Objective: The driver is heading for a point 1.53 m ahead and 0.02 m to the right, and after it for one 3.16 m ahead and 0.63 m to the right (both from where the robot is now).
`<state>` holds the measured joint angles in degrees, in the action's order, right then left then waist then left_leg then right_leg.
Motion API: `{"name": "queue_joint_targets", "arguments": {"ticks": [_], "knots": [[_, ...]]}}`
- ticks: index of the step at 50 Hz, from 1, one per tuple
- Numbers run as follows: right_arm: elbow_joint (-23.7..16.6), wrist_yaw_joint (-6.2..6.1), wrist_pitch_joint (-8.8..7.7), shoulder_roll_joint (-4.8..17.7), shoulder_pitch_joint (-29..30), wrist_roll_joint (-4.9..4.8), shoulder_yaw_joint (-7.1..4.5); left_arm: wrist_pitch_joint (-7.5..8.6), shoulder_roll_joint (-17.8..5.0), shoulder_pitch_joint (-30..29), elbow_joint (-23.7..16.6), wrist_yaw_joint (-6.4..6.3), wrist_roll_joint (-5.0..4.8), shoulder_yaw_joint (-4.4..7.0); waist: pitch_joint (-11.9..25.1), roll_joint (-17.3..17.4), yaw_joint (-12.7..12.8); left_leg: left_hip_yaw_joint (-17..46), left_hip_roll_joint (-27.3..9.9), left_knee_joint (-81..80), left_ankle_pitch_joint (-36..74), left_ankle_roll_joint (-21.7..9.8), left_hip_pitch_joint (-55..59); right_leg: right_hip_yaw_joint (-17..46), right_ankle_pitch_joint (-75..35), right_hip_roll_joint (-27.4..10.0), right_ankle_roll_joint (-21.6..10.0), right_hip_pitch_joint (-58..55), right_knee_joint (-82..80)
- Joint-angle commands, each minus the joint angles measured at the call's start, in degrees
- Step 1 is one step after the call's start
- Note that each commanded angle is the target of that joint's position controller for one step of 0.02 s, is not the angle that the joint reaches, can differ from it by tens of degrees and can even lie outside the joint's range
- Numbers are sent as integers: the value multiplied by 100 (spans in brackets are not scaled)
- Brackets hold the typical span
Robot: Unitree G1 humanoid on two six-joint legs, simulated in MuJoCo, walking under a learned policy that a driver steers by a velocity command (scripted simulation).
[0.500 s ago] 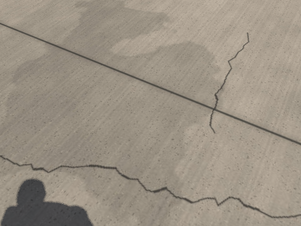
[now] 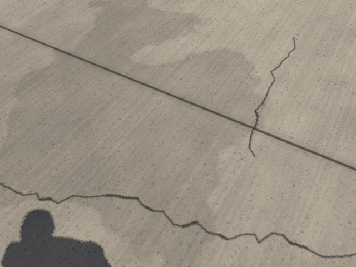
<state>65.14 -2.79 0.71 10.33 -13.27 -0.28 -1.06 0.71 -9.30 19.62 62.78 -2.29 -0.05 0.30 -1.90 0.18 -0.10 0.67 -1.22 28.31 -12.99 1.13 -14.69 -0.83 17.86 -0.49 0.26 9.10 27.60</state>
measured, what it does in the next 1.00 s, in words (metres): walks ahead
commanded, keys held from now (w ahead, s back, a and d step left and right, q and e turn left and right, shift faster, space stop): no key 0.32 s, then w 0.68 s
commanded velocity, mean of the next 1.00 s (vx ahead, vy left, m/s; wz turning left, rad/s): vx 0.23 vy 0.00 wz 0.00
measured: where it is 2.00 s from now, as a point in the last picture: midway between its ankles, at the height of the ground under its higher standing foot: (186, 181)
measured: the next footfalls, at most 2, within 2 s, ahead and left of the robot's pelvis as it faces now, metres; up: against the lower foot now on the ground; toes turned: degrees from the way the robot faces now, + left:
right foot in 1.04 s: +0.46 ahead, -0.11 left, +0.00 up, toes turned -3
left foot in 1.60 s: +0.78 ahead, +0.13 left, +0.00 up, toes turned +3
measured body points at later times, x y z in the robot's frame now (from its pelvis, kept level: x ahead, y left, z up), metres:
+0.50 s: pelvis +0.03 +0.01 -0.01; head +0.02 +0.01 +0.44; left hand -0.03 +0.24 -0.16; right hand +0.02 -0.23 -0.16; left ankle +0.01 +0.12 -0.72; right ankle -0.03 -0.12 -0.74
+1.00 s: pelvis +0.24 +0.01 -0.02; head +0.28 +0.01 +0.43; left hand +0.48 +0.21 -0.11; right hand +0.11 -0.22 -0.15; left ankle +0.04 +0.13 -0.74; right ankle +0.42 -0.11 -0.72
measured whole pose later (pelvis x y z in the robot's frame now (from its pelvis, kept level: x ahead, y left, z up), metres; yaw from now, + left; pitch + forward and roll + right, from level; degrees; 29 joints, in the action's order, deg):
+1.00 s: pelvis +0.24 +0.01 -0.02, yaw +0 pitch +2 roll +1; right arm 62.3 -1.3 -4.5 11.2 -30.4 -0.6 -1.7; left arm 5.7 -12.0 -2.6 48.0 2.7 -1.8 1.7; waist -1.7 -1.0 -5.2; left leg -2.8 0.1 9.6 -23.0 0.1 11.2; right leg -3.0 1.4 -2.3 -4.6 35.3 32.6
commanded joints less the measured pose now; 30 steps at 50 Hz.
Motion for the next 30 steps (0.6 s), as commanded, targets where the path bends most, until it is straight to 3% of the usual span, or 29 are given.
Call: {"name": "queue_joint_targets", "arguments": {"ticks": [1, 16, 17, 19, 21, 23, 24, 25, 27, 28, 29, 30], "knots": [[-92, -16, -25, 516, -293, -1, -74, 19, -474, 529, -41, -14, -2, 76, -173, -25, 0, 7, -30, -352, 791, -172, 364, 61, -698, -75, -80, 604, -600], [-123, -22, -31, 472, -403, -7, -78, 26, -425, 627, -52, -18, -7, 83, -202, -29, 1, -1, -26, -328, 798, -168, 353, 60, -706, -72, -81, 612, -585], [-68, -24, -26, 410, -506, -5, -65, 17, -379, 743, 10, -25, -10, 77, -62, -50, 4, -90, 53, -306, 231, -175, 411, 14, -131, -22, -107, 554, -619], [-73, -39, -27, 482, -538, -66, -112, -10, -599, 718, -41, -65, -79, 159, -326, -246, 20, -343, 312, 30, -1700, -267, -24, 184, 1797, -53, -358, 800, -675], [-238, -6, -148, 418, -286, -69, -112, 50, -777, 850, -120, -75, -137, 226, -797, -478, 151, -338, 290, 446, -2186, -365, -782, 921, 2927, -560, -713, 951, -1050], [-411, 106, -363, 183, -59, -93, -68, 169, -1136, 1057, -117, -39, -187, 367, -938, -1128, 254, -499, 226, 1565, -1223, -385, -1370, 2261, 3215, -1540, -1239, 606, -1684], [-494, 162, -454, 214, 58, -113, -74, 210, -1139, 979, -171, -27, -175, 387, -1052, -1102, 238, -322, 24, 1894, -1191, -487, -1512, 2632, 3031, -1832, -1410, 705, -1850], [-555, 207, -529, 215, 44, -158, -78, 253, -1092, 791, -252, -4, -150, 376, -1120, -1067, 125, -238, -77, 1806, -1411, -589, -1524, 2621, 2707, -1877, -1406, 733, -1819], [-365, 251, -629, 236, -600, -215, -123, 257, -990, 246, -428, 53, -222, 349, -982, -851, -321, -456, 43, 317, -1103, -715, -224, 1693, 1936, -1362, -991, 1142, -1319], [-100, 251, -630, 329, -1136, -168, -201, 250, -978, 145, -494, 72, -229, 349, -751, -599, -472, -592, 297, -15, -536, -611, 784, 1165, 1350, -940, -798, 1520, -804], [93, 244, -626, 639, -1906, -121, -334, 298, -882, -95, -617, 91, -195, 309, -452, 85, -774, 319, -206, -440, -555, -726, 1690, 524, 297, -476, -533, 2070, 609], [156, 269, -652, 1423, -2755, -155, -531, 407, -493, -139, -838, 77, -168, 215, -12, 1744, -969, 2746, -1554, -1484, -1094, -1419, 2566, -337, 440, 245, -172, 3124, 2750]]}}
Keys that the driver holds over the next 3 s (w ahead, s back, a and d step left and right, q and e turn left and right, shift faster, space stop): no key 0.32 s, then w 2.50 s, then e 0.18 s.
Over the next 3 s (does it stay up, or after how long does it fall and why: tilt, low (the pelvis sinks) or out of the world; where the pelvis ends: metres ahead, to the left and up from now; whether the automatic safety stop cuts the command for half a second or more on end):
stays up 1.37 0.05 0.01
